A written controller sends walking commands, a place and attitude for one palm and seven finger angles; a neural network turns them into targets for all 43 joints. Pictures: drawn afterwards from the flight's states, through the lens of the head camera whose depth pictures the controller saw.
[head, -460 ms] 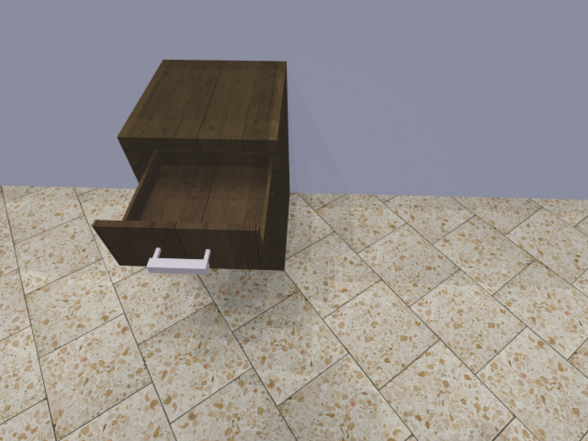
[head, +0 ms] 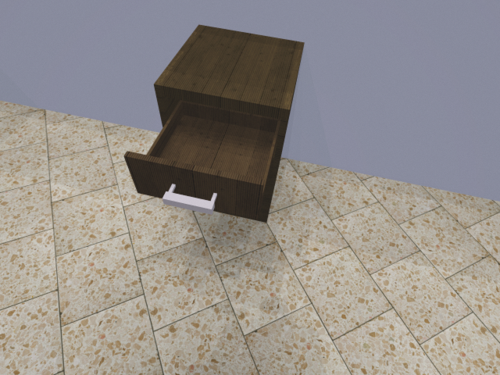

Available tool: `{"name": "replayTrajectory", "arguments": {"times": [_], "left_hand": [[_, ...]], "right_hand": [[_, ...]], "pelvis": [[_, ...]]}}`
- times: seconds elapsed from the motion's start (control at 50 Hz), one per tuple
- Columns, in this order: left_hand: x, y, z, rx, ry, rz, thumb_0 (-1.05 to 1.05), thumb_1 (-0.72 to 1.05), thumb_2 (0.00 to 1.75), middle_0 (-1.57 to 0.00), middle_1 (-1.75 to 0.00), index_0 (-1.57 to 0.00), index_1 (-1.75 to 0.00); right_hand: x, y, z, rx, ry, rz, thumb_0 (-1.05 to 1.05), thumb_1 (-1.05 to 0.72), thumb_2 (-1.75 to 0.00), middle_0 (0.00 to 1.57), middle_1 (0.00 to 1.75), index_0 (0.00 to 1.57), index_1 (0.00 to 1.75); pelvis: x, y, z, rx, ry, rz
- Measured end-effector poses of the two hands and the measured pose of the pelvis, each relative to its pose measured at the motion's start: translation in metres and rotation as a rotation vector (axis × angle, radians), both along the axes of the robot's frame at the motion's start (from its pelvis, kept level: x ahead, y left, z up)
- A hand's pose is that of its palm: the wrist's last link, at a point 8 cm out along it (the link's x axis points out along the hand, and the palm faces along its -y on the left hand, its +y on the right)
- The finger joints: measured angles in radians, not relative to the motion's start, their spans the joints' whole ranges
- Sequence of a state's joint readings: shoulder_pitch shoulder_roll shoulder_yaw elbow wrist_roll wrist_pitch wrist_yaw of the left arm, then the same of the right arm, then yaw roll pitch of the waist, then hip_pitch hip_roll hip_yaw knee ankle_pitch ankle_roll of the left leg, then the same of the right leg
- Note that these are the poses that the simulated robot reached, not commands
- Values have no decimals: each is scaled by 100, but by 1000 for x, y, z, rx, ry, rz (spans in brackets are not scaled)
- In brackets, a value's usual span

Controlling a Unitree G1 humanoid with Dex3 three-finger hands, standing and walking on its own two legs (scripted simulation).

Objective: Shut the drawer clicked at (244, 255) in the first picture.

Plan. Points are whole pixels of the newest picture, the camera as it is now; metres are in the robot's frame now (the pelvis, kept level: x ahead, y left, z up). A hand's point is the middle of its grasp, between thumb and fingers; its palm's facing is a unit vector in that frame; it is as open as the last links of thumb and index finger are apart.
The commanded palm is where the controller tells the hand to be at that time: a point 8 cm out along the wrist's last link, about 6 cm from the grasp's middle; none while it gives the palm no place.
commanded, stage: turn or walk to find it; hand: left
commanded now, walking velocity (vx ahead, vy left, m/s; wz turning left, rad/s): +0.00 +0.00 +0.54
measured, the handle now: (191, 197) +0.58 +0.17 -0.23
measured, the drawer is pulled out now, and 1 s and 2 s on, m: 0.28 0.28 0.28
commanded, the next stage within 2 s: stand and wait in 0.16 s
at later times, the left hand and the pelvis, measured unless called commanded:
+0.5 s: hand out of the picture +0.04 +0.16 -0.14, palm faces +0.19 -0.94 -0.27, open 7.4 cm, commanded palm none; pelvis +0.03 -0.04 +0.02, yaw +10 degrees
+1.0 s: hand out of the picture +0.05 +0.14 -0.16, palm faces +0.26 -0.94 -0.22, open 7.3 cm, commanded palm none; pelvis +0.06 -0.04 +0.01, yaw +12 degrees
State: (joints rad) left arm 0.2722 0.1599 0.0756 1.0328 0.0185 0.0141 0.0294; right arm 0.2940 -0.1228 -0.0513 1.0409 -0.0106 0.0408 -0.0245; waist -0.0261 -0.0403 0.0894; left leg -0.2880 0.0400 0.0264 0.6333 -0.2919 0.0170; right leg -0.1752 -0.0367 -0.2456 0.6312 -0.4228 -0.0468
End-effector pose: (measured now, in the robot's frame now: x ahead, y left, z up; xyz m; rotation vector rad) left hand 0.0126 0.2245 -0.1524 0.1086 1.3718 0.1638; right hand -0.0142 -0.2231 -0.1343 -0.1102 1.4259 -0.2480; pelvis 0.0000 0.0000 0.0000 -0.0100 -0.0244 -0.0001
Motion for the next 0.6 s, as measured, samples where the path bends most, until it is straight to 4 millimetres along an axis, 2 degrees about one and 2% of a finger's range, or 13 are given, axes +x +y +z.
{"name": "replayTrajectory", "arguments": {"times": [0.06, 0.16, 0.24, 0.3, 0.38, 0.48, 0.54, 0.6], "left_hand": [[11, 14, 1, 13, -13, 14, 1, 91, 89, -20, -30, -20, -30], [39, 29, 26, 58, -113, 48, 1, 91, 89, -20, -30, -20, -30], [56, 32, 45, 107, -178, 62, 1, 91, 90, -20, -30, -20, -30], [60, 26, 51, 146, -202, 68, 1, 91, 90, -20, -30, -20, -30], [45, 11, 49, 166, -160, 79, 0, 91, 90, -20, -30, -20, -30], [16, -12, 45, 121, -59, 127, 1, 91, 90, -20, -30, -20, -30], [1, -23, 34, 78, -8, 161, 1, 91, 90, -20, -30, -20, -30], [-9, -34, 24, 48, 35, 195, 1, 91, 89, -20, -30, -20, -30]], "right_hand": [[17, 0, 1, -20, -30, 59, 0, -91, -90, 20, 30, 20, 30], [39, -1, 7, -4, -29, 150, 0, -91, -90, 20, 30, 20, 30], [62, -9, 5, 17, -40, 207, 0, -91, -90, 20, 30, 20, 30], [82, -20, -3, 35, -67, 225, 0, -91, -90, 20, 30, 20, 30], [112, -34, -11, 46, -105, 234, 0, -91, -90, 20, 30, 20, 30], [145, -40, 0, 38, -151, 250, 0, -91, -90, 20, 30, 20, 30], [159, -38, 3, 25, -181, 274, 0, -91, -90, 20, 30, 20, 30], [165, -35, 2, 15, -170, 303, 0, -91, -90, 19, 30, 20, 30]], "pelvis": [[-2, 6, 0, 21, 13, 25], [-2, 4, 11, 15, 49, 88], [2, -5, 16, 7, 65, 127], [7, -19, 13, 19, 67, 144], [14, -30, 9, 26, 47, 164], [26, -35, 16, 45, 33, 170], [34, -34, 12, 30, 29, 170], [41, -36, 9, 30, 27, 178]]}}
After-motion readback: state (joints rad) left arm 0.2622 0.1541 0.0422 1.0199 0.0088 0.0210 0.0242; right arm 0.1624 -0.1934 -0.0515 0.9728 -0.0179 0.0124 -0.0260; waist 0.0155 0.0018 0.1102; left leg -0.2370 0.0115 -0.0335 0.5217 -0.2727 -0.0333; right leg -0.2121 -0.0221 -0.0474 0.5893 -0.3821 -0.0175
